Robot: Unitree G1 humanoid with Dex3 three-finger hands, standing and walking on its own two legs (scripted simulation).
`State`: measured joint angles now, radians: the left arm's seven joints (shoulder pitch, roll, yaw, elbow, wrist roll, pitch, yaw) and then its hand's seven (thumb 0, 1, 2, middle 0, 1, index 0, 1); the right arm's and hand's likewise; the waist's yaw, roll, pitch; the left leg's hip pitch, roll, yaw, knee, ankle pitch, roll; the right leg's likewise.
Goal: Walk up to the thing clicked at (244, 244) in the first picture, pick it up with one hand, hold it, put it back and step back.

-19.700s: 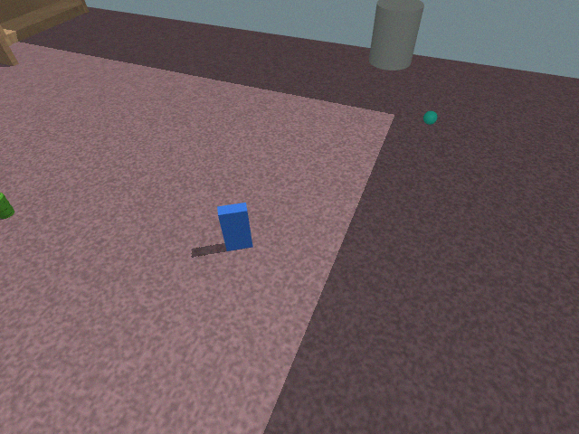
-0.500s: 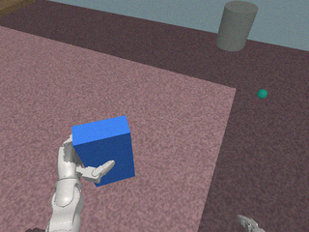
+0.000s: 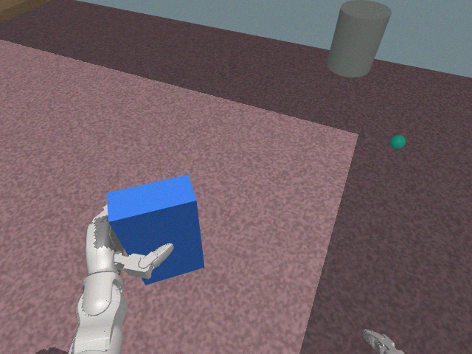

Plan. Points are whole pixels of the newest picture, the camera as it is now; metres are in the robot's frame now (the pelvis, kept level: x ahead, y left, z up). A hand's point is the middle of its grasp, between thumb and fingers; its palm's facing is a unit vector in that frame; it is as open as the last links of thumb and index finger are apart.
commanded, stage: hold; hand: left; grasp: from the side
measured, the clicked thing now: (164, 236) +0.33 +0.14 +0.02
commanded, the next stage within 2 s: crouch in 0.42 s
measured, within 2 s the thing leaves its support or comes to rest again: neither
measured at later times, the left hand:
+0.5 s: hand (143, 236) +0.32 +0.17 +0.05, palm faces +0.18 -0.98 -0.04, open 9.4 cm
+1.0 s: hand (150, 260) +0.34 +0.19 -0.08, palm faces +0.26 -0.96 -0.03, open 9.3 cm
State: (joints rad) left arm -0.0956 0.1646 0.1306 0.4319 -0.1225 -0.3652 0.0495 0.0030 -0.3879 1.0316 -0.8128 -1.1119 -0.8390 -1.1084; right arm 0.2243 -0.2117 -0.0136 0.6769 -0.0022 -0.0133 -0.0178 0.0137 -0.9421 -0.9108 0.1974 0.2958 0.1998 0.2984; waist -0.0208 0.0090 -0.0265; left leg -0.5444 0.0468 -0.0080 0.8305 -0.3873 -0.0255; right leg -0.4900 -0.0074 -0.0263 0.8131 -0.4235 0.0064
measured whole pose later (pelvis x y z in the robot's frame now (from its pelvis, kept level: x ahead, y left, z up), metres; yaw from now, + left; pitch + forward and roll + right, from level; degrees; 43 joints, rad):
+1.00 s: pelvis -0.02 -0.01 -0.07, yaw +0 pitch +20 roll -1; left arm -0.27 0.19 0.26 0.77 -0.11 -0.65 0.04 0.00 -0.40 1.03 -0.83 -1.09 -0.86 -1.08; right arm 0.18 -0.24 -0.04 0.68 -0.05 -0.04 0.04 0.01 -0.91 -0.91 0.20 0.30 0.20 0.30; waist -0.05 -0.01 -0.12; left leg -1.06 0.06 -0.04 1.21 -0.50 -0.04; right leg -1.00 0.00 -0.04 1.21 -0.55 -0.01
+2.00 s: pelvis -0.09 +0.00 -0.39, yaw -7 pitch +29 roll -5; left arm -0.64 0.48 0.62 1.12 -0.09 -0.77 -0.10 0.00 -0.38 1.03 -0.80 -1.13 -0.83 -1.12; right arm 0.06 -0.28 0.07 0.74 -0.14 0.02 0.07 0.01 -0.93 -0.91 0.20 0.30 0.20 0.30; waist -0.14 -0.04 -0.06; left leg -2.21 0.05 -0.16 2.35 -0.66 -0.05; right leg -2.13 0.03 -0.08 2.32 -0.71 0.01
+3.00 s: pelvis -0.09 +0.01 -0.45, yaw -12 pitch +21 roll -11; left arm -0.59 0.64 0.69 1.17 -0.13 -0.88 -0.10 0.00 -0.38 1.03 -0.81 -1.12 -0.83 -1.11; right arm -0.07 -0.33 0.26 0.68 -0.25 0.03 0.11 0.01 -0.93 -0.91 0.20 0.30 0.20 0.30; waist -0.18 -0.16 0.16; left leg -2.27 0.04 -0.29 2.58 -0.70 -0.06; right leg -2.15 0.07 -0.17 2.46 -0.70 0.04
